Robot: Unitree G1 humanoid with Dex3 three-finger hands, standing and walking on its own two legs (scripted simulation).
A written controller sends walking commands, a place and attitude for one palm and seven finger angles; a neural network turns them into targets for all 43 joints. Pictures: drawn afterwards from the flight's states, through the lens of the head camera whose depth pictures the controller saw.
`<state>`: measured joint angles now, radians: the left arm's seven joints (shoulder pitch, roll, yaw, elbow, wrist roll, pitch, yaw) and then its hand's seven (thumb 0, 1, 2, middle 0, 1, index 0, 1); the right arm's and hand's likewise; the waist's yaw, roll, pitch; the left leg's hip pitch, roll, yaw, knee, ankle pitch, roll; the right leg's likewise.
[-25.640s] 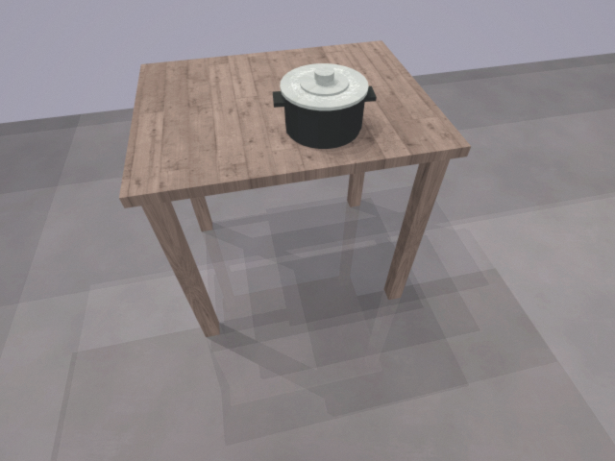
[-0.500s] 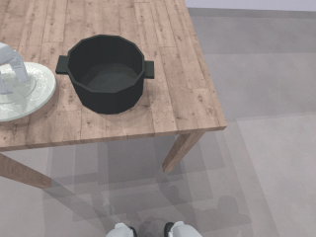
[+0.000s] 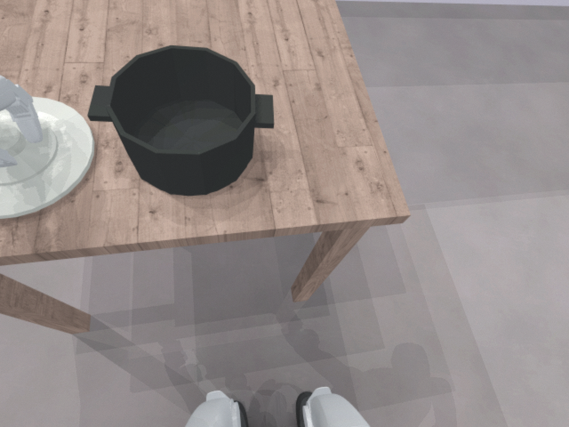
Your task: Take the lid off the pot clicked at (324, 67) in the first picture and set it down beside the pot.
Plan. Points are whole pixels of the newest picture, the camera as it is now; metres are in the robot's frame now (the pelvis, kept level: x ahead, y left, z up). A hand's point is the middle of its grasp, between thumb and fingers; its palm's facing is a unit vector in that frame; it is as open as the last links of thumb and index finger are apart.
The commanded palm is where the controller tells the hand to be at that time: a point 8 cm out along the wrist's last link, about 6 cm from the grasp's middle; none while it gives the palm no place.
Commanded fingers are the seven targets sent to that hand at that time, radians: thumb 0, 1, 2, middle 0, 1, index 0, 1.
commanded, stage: open the fingers wide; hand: left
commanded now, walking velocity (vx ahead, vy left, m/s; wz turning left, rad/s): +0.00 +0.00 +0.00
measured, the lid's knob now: (4, 141) +0.51 +0.34 +0.03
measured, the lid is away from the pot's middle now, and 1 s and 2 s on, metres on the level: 0.24 0.24 0.24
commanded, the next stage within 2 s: raise the empty hand in 1.00 s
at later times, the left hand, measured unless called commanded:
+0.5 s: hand out of the picture +0.47 +0.33 +0.05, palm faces -0.47 -0.11 -0.88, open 7.5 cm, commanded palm +0.52 +0.31 +0.10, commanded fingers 0.00 0.21 0.57 -0.42 -0.99 -0.43 -0.99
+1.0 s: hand out of the picture +0.48 +0.33 +0.05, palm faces -0.47 -0.11 -0.87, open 10.8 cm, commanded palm +0.52 +0.31 +0.10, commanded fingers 0.00 0.07 0.47 -0.29 -0.96 -0.29 -0.96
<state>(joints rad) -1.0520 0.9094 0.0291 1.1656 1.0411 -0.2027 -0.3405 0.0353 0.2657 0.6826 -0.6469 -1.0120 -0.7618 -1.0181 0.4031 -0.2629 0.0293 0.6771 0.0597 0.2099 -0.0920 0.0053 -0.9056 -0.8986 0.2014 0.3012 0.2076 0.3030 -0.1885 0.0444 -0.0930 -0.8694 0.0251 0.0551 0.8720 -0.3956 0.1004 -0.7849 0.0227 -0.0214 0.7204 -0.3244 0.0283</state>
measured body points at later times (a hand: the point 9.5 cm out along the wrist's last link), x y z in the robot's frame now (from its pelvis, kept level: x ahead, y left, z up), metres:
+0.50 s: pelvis +0.00 +0.00 +0.00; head +0.12 +0.03 +0.43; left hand +0.49 +0.33 +0.10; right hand -0.01 -0.28 -0.10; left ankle +0.00 +0.05 -0.70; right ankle +0.00 -0.16 -0.70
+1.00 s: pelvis +0.00 -0.01 +0.00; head +0.13 +0.03 +0.43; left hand +0.50 +0.33 +0.10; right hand -0.03 -0.28 -0.10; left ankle +0.00 +0.05 -0.70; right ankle +0.00 -0.17 -0.70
